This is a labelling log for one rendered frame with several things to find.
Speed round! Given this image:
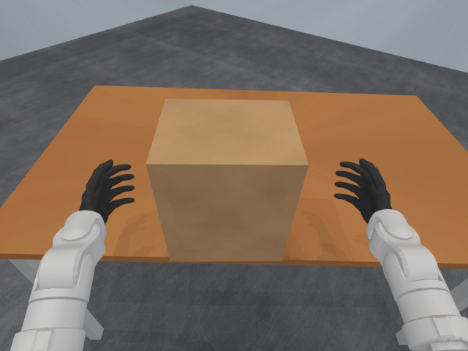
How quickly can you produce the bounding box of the table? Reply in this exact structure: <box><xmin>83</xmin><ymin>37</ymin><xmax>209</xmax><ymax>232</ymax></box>
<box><xmin>0</xmin><ymin>86</ymin><xmax>468</xmax><ymax>345</ymax></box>

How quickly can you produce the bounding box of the robot right forearm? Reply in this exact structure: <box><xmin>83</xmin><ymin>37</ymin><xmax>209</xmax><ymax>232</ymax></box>
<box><xmin>366</xmin><ymin>209</ymin><xmax>468</xmax><ymax>351</ymax></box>

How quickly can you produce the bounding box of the right robot hand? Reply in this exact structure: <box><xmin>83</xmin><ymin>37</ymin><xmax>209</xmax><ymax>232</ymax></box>
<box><xmin>334</xmin><ymin>158</ymin><xmax>392</xmax><ymax>224</ymax></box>

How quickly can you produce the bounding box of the carton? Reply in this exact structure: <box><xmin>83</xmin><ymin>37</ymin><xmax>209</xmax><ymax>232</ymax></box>
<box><xmin>146</xmin><ymin>99</ymin><xmax>309</xmax><ymax>262</ymax></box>

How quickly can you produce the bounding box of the left robot hand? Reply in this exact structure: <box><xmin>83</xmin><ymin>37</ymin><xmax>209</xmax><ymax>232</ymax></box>
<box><xmin>79</xmin><ymin>159</ymin><xmax>135</xmax><ymax>224</ymax></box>

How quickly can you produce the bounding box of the robot left forearm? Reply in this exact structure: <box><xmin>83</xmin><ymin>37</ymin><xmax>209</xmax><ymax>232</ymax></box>
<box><xmin>10</xmin><ymin>211</ymin><xmax>106</xmax><ymax>351</ymax></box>

